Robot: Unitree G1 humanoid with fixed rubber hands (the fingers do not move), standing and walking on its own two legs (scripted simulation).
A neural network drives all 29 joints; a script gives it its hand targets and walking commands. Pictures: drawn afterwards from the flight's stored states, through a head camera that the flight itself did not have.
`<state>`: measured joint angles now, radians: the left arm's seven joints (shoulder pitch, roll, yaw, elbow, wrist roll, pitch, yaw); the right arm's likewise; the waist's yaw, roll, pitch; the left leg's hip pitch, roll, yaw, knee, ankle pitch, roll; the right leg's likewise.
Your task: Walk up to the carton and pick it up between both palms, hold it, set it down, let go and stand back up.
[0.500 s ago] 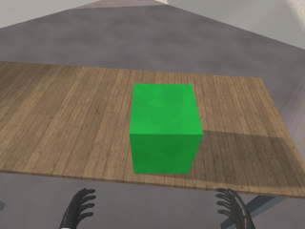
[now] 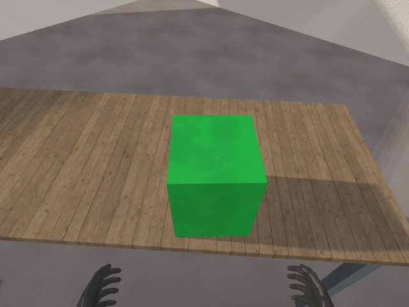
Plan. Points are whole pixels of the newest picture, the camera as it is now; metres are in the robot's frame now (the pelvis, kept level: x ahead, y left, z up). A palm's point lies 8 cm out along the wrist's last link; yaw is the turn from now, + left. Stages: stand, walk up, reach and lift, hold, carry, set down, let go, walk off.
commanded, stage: let go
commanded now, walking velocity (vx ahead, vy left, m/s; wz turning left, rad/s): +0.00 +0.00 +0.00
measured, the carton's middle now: (212, 177) +0.39 +0.00 +0.03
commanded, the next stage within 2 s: stand in 0.32 s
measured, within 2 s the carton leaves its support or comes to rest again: neither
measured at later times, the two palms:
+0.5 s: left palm out of the picture +0.13 +0.27 -0.09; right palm out of the picture +0.13 -0.27 -0.09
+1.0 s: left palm out of the picture +0.06 +0.31 -0.11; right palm out of the picture +0.07 -0.29 -0.11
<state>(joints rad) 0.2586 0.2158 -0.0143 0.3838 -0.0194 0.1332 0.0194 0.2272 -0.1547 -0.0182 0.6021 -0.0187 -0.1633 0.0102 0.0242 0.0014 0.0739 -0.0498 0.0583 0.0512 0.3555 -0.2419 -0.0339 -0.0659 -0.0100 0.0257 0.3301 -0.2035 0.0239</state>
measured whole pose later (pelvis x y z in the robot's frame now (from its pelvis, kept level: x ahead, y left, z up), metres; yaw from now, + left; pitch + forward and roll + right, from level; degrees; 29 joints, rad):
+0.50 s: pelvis +0.00 +0.00 -0.01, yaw +1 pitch -2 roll +0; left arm 0.20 0.31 0.02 0.65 0.03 0.02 0.00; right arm 0.19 -0.29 -0.05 0.80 -0.04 -0.07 0.00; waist 0.01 -0.03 0.01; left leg -0.14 0.04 0.03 0.46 -0.29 -0.03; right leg -0.16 -0.03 0.01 0.47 -0.28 0.03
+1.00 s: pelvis -0.01 +0.01 -0.01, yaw +2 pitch -2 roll +0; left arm 0.17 0.37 -0.02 0.96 0.02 -0.02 -0.01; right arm 0.20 -0.36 -0.01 0.99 -0.02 -0.02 0.01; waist 0.00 -0.01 0.03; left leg -0.15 0.02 0.02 0.45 -0.26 -0.01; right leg -0.15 -0.06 0.00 0.44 -0.25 0.05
